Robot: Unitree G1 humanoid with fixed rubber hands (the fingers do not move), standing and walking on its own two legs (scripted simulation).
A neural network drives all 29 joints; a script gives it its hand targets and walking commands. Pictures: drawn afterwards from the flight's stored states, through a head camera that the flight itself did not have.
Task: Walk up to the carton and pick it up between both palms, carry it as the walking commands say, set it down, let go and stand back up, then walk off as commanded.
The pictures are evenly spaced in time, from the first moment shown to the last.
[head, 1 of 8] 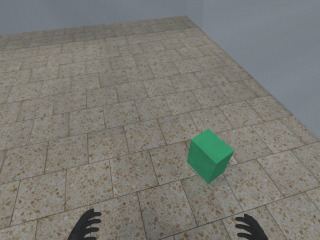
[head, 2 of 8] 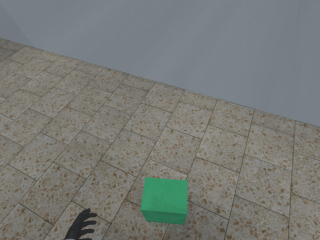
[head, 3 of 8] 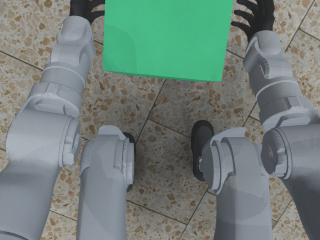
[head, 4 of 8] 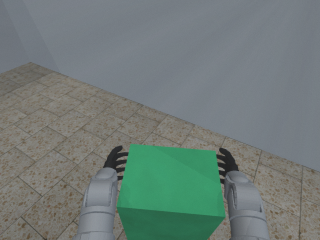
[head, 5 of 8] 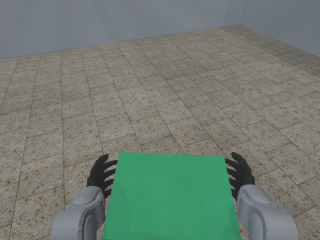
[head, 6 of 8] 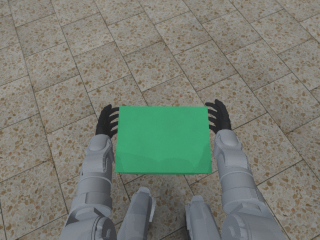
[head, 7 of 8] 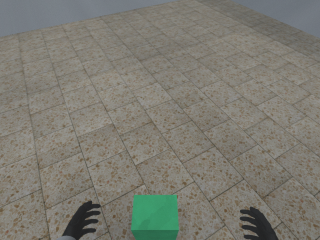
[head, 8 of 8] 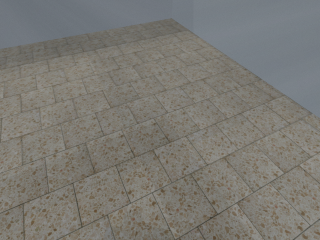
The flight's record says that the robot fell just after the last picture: no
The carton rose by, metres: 0.66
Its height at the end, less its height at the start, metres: +0.00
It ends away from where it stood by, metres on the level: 1.16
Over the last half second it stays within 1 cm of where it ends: yes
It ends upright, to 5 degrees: yes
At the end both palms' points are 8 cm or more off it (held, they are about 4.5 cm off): yes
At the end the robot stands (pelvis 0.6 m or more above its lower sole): yes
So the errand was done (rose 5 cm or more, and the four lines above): yes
